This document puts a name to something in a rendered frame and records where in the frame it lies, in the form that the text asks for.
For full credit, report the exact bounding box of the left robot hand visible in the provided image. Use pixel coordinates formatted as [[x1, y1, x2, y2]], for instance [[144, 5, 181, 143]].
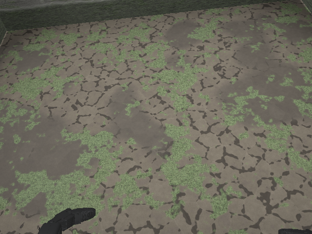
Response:
[[38, 208, 96, 234]]

